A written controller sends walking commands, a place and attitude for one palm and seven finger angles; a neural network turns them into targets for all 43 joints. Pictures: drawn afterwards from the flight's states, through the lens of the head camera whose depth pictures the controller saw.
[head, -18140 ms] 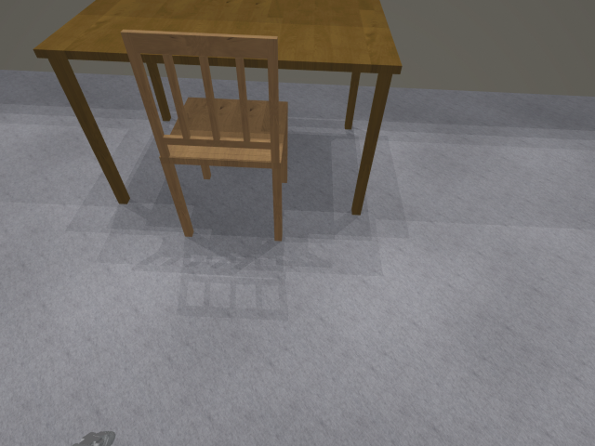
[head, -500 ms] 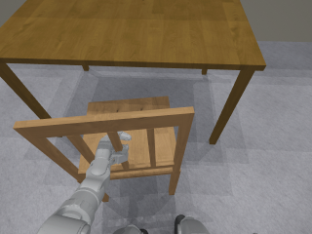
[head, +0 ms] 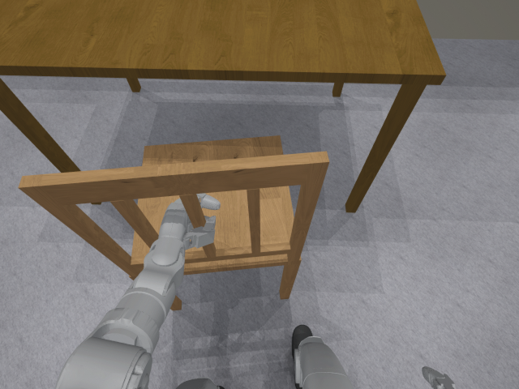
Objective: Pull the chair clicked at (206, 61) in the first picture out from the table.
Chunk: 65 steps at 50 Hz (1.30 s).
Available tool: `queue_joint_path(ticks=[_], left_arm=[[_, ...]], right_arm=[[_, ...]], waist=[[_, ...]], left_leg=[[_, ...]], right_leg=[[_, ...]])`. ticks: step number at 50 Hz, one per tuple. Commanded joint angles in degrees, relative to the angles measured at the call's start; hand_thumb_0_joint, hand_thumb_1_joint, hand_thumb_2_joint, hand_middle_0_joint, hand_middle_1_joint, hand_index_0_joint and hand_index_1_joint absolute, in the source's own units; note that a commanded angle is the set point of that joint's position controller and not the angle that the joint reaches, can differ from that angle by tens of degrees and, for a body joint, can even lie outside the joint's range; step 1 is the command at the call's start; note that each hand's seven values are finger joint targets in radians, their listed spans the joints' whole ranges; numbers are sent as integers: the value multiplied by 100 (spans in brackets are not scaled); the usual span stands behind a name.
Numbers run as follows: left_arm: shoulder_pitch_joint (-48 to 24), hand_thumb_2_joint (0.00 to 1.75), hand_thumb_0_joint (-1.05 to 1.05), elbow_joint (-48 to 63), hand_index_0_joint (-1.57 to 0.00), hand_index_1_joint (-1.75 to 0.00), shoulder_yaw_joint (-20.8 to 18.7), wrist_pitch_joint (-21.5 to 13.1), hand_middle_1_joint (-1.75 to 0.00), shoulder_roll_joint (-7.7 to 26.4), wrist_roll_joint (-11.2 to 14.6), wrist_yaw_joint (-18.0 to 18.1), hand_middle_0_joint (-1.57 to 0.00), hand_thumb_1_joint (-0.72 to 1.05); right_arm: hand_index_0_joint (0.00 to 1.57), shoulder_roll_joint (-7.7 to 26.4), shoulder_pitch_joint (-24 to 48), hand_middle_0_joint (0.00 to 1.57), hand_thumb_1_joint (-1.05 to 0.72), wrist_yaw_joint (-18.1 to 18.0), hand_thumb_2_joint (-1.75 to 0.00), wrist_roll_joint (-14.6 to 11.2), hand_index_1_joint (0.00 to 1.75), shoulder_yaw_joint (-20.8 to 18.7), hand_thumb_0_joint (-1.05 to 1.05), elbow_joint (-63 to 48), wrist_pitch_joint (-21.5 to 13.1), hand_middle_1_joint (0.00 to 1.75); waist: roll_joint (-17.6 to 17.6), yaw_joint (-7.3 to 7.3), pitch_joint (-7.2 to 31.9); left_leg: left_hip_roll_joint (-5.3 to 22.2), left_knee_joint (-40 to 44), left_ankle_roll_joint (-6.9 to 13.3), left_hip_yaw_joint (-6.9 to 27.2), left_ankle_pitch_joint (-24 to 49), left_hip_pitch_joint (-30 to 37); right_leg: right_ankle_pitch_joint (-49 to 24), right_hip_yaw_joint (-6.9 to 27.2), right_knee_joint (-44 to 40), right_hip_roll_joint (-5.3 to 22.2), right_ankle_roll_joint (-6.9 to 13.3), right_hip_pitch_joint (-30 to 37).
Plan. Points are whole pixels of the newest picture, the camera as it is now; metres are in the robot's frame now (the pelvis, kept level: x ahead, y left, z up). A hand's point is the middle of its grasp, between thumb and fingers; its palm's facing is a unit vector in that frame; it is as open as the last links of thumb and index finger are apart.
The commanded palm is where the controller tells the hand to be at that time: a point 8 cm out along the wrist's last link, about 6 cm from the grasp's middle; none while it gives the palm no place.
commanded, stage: step backward, pulling the chair out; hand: left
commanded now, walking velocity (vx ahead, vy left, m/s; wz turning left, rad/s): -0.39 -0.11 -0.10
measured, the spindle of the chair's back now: (201, 227) +0.39 +0.11 -0.09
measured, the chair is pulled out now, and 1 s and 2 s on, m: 0.22 0.25 0.32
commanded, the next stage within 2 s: none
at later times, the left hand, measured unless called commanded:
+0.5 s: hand (207, 243) +0.35 +0.09 -0.06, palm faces -0.08 -0.98 -0.20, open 5.3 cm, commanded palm +0.34 +0.14 -0.05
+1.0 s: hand (204, 248) +0.34 +0.09 -0.06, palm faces -0.09 -0.97 -0.21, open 5.3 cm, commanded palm +0.34 +0.15 -0.05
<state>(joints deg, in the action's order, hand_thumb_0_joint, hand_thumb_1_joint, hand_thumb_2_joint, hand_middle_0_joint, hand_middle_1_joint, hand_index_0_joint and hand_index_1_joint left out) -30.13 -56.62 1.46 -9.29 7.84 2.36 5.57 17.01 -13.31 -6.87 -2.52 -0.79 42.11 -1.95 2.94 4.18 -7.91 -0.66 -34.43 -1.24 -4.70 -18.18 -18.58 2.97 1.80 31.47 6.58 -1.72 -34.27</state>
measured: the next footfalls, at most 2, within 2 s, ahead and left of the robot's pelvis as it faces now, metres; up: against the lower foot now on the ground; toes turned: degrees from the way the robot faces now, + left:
right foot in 1.76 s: -0.03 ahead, -0.13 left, +0.00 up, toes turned -10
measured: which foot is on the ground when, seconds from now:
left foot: down 0.00-1.00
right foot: down 0.00-1.00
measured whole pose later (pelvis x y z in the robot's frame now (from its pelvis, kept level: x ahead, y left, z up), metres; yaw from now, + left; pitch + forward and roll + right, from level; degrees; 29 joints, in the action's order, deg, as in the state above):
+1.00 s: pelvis -0.03 +0.00 +0.00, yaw -4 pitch +3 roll +3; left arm -28.1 -60.4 -0.5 -13.2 9.1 1.2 5.4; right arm 13.4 -15.1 -7.4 -1.9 -0.5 42.3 -2.0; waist 1.1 2.8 -5.5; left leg 2.1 -38.3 -1.5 -5.8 -19.5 -21.9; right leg 7.7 1.2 37.1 3.8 -0.9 -32.2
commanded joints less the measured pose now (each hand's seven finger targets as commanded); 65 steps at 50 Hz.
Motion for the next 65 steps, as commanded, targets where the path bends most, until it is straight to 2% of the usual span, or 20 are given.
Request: queue_joint_path(ticks=[1,3,7,14,18,20,22,25,29,31,38,41,44,46,48,50,53,57,60,65], left_arm=[[-2026,90,0,1525,-50,-145,-20,-385,-145,582,-155,26,-50,90],[-2111,90,0,1277,-50,-145,-20,-381,-145,623,-176,16,-50,90],[-1944,90,0,973,-50,-145,-147,-579,-145,822,-241,-9,-50,90],[-1694,90,0,868,-50,-145,-303,-690,-145,1002,-211,-3,-50,90],[-1585,90,0,738,-50,-145,-459,-729,-145,1236,-205,40,-50,90],[-1629,90,0,688,-50,-145,-441,-731,-145,1204,-247,45,-50,90],[-1699,90,0,741,-50,-145,-465,-760,-145,1212,-275,48,-50,90],[-1553,90,0,900,-50,-145,-335,-780,-145,1021,-259,48,-50,90],[-1908,90,0,1247,-50,-145,-209,-761,-145,876,-230,70,-50,90],[-1912,90,0,1104,-50,-145,-214,-738,-145,907,-255,63,-50,90],[-1581,90,0,385,-50,-145,-373,-722,-145,1233,-216,57,-50,90],[-1793,90,0,427,-50,-145,-386,-752,-145,1185,-271,54,-50,90],[-1738,90,0,620,-50,-145,-285,-779,-145,1017,-234,55,-50,90],[-1967,90,0,922,-50,-145,-244,-809,-145,902,-243,69,-50,90],[-2078,90,0,997,-50,-145,-316,-799,-145,1021,-238,83,-50,90],[-2058,90,0,944,-50,-145,-164,-800,-145,892,-310,57,-50,90],[-1829,90,0,748,-50,-145,-392,-794,-145,1261,-256,75,-50,90],[-1702,90,0,424,-50,-145,-497,-726,-145,1395,-272,84,-50,90],[-1652,90,0,473,-50,-145,-484,-674,-145,1287,-265,75,-50,90],[-1780,90,0,1124,-50,-145,-242,-705,-145,934,-201,47,-50,90]], right_arm=[[20,474,-47,20,-90,-103,-90,4,30,-195,0,-804,-16,30],[20,516,-202,20,-90,-90,-90,39,30,-297,0,-694,9,30],[20,481,-450,20,-90,-71,-90,88,30,-346,0,-416,91,30],[20,412,-351,20,-90,-100,-90,73,30,-273,0,-441,25,30],[20,388,-572,20,-90,-80,-90,47,30,-290,0,-371,-89,30],[20,349,-587,20,-90,-43,-90,51,30,-248,0,-310,-120,30],[20,372,-550,20,-90,-34,-90,41,30,-220,0,-303,-133,30],[20,527,-315,20,-90,-87,-90,35,30,-234,0,-512,-92,30],[20,457,-188,20,-90,-130,-90,0,30,-217,0,-733,-83,30],[20,451,-331,20,-90,-125,-90,18,30,-266,0,-631,-69,30],[20,435,-757,20,-90,-90,-90,31,30,-337,0,-175,-120,30],[20,436,-621,20,-90,-81,-90,42,30,-226,0,-139,-154,30],[20,559,-308,20,-90,-120,-90,19,30,-220,0,-385,-146,30],[20,452,-136,20,-90,-125,-90,33,30,-195,0,-578,-154,30],[20,459,-214,20,-90,-151,-90,62,30,-242,0,-528,-152,30],[20,424,-317,20,-90,-104,-90,103,30,-253,0,-448,-146,30],[20,478,-539,20,-90,-142,-90,73,30,-365,0,-283,-116,30],[20,391,-474,20,-90,-79,-90,37,30,-274,0,-193,-138,30],[20,447,-452,20,-90,-90,-90,58,30,-195,0,-159,-138,30],[20,478,48,20,-90,-90,-90,67,30,-180,0,-708,-44,30]], waist=[[-938,-304,2268],[-22,-200,2358],[-411,-82,2769],[-252,-192,2456],[868,-184,2512],[914,-141,2679],[700,-101,2819],[-593,-201,2626],[-1002,-242,2188],[-704,-209,2231],[925,-154,2436],[568,-100,2683],[-841,-227,2473],[-1085,-276,2260],[-782,-229,2342],[-817,-182,2196],[175,-124,2730],[849,-177,2724],[477,-92,2900],[-1437,-301,2228]], left_leg=[[1603,932,452,746,1396,-694],[1390,326,146,652,1825,-347],[1117,135,-33,471,1541,78],[958,270,122,417,-415,-633],[357,-337,54,216,-1359,-116],[257,-414,10,161,-1123,259],[327,14,33,217,-850,385],[1020,984,257,593,-149,-110],[1501,1042,427,630,339,-941],[1356,582,277,475,781,-743],[282,-588,7,226,-1105,264],[428,159,51,340,-586,422],[1274,1093,321,713,221,-174],[1590,1134,436,803,590,-719],[1590,729,376,723,1515,-457],[1433,536,205,619,1412,-432],[834,-240,-20,404,493,-3],[250,-917,-53,360,-1151,202],[469,249,10,469,-273,427],[1774,1327,589,1045,583,-909]], right_leg=[[-16,-112,1522,-128,111,2371],[-1269,96,985,111,259,2268],[-2160,454,774,384,380,2017],[-70,643,478,366,305,1841],[1174,1242,-1040,764,395,1439],[1040,1209,-1303,907,422,1521],[751,935,-1147,783,328,1724],[771,248,-88,100,70,1923],[584,28,1210,-155,101,2112],[-388,215,1035,41,195,2085],[930,1329,-1266,942,536,1209],[474,816,-939,710,333,1578],[854,70,311,-42,53,1766],[737,-46,1099,-169,98,1961],[-224,9,1099,-85,129,2021],[-703,197,921,81,241,1922],[-1284,924,104,594,475,1836],[139,1287,-1221,1127,617,1660],[-452,648,-722,759,365,2016],[1088,-130,1263,-248,105,2247]])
